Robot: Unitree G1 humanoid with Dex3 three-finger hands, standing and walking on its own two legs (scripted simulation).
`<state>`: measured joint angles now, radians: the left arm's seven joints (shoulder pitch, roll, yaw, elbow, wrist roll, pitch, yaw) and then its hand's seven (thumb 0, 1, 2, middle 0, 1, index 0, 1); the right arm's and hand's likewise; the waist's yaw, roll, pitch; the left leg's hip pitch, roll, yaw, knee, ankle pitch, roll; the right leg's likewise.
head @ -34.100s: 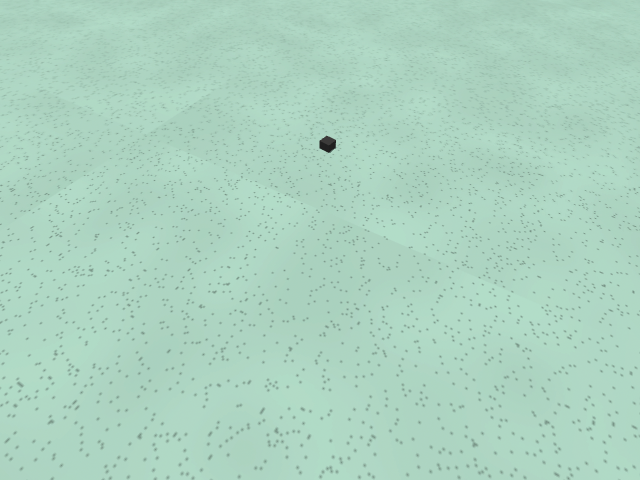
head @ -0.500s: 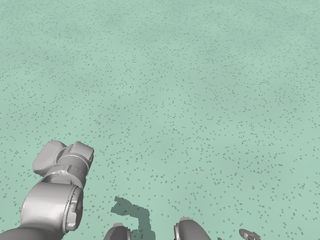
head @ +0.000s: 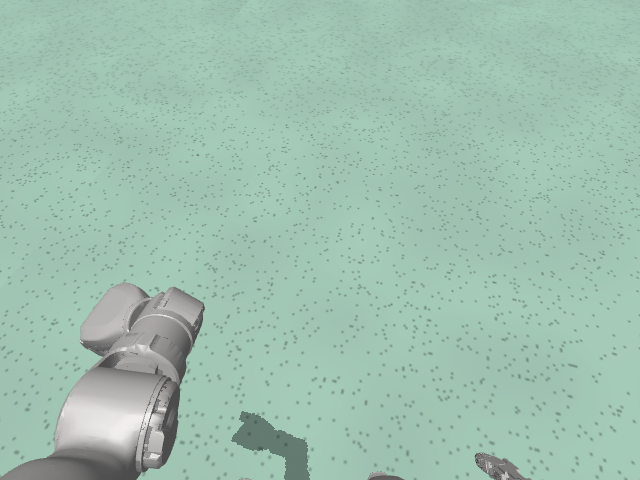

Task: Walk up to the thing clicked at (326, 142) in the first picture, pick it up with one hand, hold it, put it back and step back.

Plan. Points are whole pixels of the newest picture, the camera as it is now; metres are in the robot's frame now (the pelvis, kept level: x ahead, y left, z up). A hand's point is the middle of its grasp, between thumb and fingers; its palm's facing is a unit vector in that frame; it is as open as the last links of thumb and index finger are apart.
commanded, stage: hold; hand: left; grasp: from above
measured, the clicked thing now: (145, 337) +0.34 +0.25 -0.09
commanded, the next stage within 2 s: crouch in 1.62 s
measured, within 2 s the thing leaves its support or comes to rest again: neither
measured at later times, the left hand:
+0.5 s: hand (143, 322) +0.34 +0.23 -0.02, palm faces -0.13 -0.42 -0.90, open 9.0 cm
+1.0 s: hand (143, 325) +0.33 +0.22 -0.01, palm faces -0.13 -0.43 -0.90, open 8.9 cm
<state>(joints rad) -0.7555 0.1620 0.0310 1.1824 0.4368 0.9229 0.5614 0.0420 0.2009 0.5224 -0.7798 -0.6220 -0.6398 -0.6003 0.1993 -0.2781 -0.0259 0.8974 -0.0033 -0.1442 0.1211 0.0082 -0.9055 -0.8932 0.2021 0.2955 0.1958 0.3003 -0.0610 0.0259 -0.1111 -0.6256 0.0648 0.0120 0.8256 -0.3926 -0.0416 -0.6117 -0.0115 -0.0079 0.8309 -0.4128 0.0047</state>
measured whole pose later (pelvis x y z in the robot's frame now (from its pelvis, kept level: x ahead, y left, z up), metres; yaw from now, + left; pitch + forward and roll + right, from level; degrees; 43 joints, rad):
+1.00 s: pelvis +0.01 -0.01 +0.02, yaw +0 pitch +7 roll +1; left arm -0.72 0.12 -0.03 1.08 0.42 1.02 0.51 0.04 0.20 0.48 -0.90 -0.52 -0.71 -0.51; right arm 0.14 -0.28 -0.01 0.87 0.02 -0.12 0.13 0.01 -0.91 -0.90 0.20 0.30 0.20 0.30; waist -0.02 0.04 -0.10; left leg -0.44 0.06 0.01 0.65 -0.33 -0.05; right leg -0.43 -0.01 -0.01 0.68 -0.36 0.00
